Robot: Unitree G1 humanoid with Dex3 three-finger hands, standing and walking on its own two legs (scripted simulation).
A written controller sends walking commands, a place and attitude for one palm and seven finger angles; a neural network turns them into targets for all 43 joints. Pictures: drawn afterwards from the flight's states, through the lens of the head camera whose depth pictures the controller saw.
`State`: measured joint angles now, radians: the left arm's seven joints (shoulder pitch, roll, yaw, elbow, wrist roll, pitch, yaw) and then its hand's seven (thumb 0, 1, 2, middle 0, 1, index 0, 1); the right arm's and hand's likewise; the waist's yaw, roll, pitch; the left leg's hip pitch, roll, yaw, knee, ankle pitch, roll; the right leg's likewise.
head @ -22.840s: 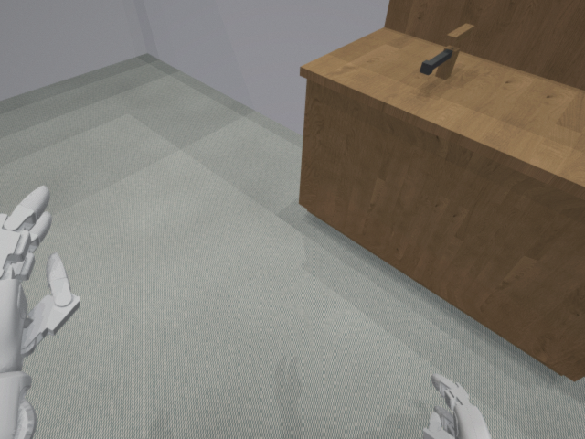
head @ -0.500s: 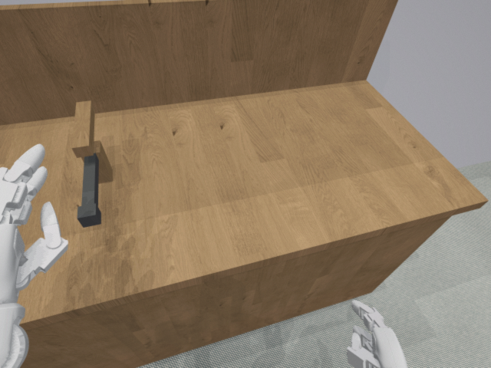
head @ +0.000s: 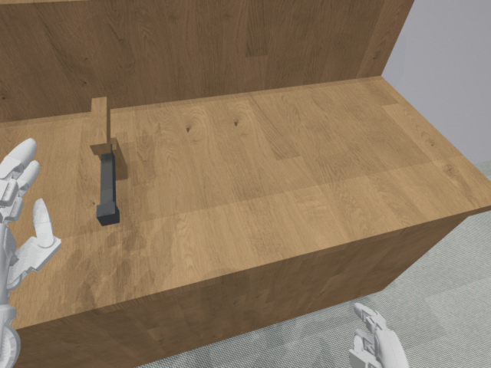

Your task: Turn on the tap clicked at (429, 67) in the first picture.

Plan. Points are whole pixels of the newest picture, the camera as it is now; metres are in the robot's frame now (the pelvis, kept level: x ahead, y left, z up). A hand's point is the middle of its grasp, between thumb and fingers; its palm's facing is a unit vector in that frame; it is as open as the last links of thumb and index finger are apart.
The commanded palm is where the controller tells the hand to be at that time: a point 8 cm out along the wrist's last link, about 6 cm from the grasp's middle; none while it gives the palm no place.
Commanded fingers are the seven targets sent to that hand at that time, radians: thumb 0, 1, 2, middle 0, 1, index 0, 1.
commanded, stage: look again from close up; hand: left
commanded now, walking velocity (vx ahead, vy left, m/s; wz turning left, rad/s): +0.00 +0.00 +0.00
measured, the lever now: (108, 214) +0.33 +0.26 +0.05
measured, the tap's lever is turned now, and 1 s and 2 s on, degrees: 0 0 0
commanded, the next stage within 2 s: come to a stop and stand still in 0.24 s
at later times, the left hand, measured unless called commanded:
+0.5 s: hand (58, 262) +0.19 +0.22 +0.17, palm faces +0.40 -0.86 -0.32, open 7.4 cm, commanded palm +0.14 +0.25 +0.18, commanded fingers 0.00 0.90 0.90 -0.20 -0.30 -0.20 -0.30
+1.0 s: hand (58, 235) +0.23 +0.25 +0.15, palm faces +0.31 -0.82 -0.47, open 7.4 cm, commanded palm +0.16 +0.28 +0.18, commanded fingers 0.00 0.90 0.90 -0.20 -0.30 -0.20 -0.30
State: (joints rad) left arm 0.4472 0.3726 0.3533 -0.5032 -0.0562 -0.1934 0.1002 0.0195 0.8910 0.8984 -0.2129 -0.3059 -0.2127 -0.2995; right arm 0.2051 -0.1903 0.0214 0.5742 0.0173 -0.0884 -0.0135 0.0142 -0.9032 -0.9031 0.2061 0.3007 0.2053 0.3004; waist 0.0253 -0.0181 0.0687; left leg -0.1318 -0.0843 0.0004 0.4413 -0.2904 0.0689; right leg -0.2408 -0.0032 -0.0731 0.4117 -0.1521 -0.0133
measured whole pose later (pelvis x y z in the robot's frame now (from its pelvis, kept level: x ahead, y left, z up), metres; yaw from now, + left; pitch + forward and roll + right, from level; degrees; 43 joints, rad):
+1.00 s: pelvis +0.00 +0.00 -0.01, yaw +1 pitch +3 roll +0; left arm 0.43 0.48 0.39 -0.43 -0.07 -0.31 0.07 0.02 0.89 0.90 -0.21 -0.31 -0.21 -0.30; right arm 0.25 -0.24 0.04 0.59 0.01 -0.15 0.06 0.01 -0.90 -0.90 0.21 0.30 0.21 0.30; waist 0.03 -0.04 0.07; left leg -0.26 -0.11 0.01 0.52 -0.32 0.09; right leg -0.39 -0.02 -0.04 0.55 -0.22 -0.01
